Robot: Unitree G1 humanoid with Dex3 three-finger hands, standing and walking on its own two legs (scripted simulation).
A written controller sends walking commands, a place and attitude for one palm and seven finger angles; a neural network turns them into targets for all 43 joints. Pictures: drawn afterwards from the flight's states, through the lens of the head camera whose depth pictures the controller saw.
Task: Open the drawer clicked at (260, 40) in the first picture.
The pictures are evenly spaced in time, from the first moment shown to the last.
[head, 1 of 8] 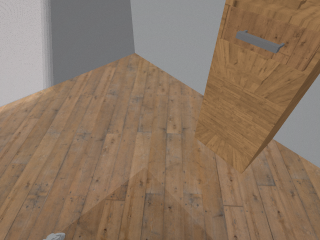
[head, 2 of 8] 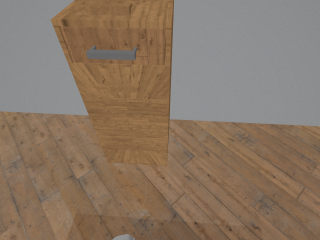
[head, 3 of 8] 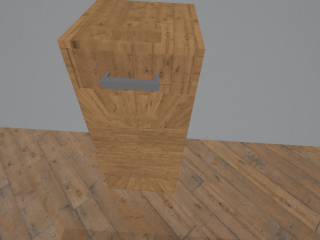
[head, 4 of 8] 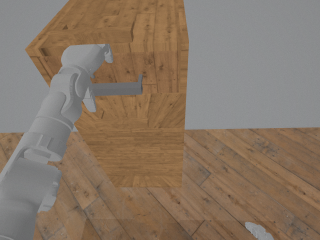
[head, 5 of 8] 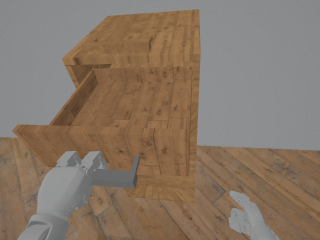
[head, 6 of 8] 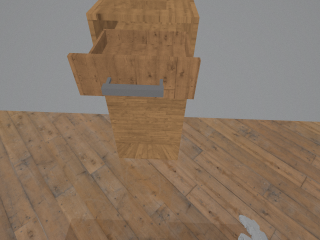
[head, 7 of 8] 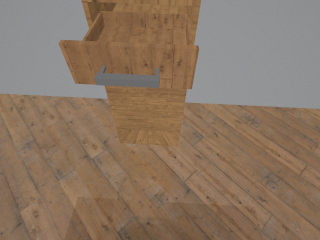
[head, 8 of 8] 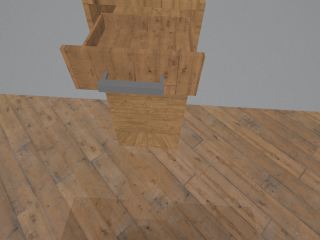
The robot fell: no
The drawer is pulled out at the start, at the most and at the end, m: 0.00 0.29 0.29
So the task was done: yes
